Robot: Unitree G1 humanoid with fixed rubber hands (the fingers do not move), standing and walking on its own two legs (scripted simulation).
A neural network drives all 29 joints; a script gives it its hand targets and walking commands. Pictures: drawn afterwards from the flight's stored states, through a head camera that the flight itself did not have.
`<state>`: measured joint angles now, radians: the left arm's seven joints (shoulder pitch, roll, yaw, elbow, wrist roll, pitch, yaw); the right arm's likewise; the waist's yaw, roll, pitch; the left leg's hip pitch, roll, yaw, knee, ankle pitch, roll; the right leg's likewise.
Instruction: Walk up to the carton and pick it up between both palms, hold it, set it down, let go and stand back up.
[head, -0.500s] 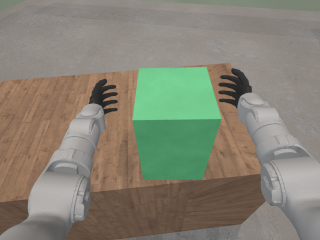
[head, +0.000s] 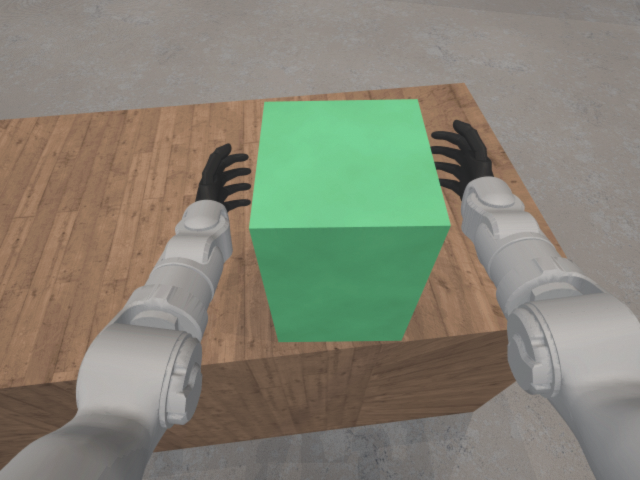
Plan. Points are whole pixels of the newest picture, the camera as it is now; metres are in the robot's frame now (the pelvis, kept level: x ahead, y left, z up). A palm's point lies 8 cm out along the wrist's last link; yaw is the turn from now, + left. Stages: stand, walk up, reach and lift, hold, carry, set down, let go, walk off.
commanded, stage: reach and lift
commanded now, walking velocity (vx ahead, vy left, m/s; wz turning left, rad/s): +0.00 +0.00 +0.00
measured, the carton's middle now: (340, 234) +0.45 -0.02 +0.02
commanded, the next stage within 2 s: none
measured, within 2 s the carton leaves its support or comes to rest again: leaves its support in 1.86 s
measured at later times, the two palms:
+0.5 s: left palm (225, 197) +0.48 +0.13 +0.08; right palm (452, 177) +0.48 -0.17 +0.10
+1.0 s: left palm (210, 198) +0.46 +0.15 +0.09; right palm (436, 168) +0.48 -0.14 +0.12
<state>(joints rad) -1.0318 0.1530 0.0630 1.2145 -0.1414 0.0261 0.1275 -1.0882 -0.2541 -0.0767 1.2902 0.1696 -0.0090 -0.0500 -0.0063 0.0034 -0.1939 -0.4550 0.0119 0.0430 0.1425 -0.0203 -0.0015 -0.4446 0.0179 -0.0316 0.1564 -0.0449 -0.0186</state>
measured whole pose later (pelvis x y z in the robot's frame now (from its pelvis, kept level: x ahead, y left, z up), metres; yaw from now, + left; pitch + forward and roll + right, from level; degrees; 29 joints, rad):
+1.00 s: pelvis +0.02 +0.01 +0.00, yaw +0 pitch +19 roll +0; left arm -0.92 -0.04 0.55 1.00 0.37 0.04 0.06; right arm -1.01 0.00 -0.59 1.05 -0.36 0.02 -0.01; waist 0.00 0.01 -0.25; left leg -0.32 0.00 0.03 -0.09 0.07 0.01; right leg -0.30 0.01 -0.03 -0.09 0.05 -0.02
